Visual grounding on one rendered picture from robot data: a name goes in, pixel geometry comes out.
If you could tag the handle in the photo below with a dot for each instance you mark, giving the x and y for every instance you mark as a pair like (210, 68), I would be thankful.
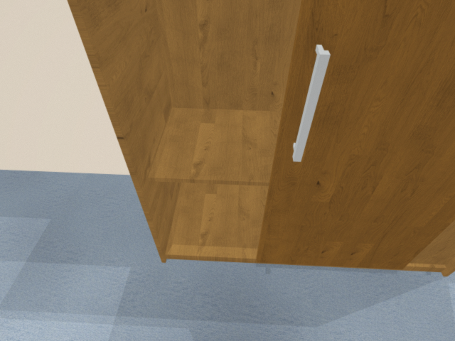
(317, 77)

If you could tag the wardrobe door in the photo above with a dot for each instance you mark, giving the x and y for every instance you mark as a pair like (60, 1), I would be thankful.
(376, 182)
(441, 250)

